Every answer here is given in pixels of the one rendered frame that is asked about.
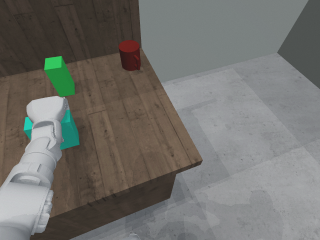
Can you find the robot left forearm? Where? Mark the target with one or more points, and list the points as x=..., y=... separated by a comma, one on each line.
x=37, y=165

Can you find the left robot hand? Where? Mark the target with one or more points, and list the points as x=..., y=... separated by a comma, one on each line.
x=53, y=107

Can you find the sponge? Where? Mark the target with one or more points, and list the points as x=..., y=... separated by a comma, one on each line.
x=69, y=130

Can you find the table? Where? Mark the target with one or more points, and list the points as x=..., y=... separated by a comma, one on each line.
x=132, y=142

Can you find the left robot shin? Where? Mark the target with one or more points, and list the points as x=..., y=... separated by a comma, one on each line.
x=134, y=236

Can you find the left robot upper arm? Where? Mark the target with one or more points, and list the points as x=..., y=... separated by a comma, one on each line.
x=24, y=210

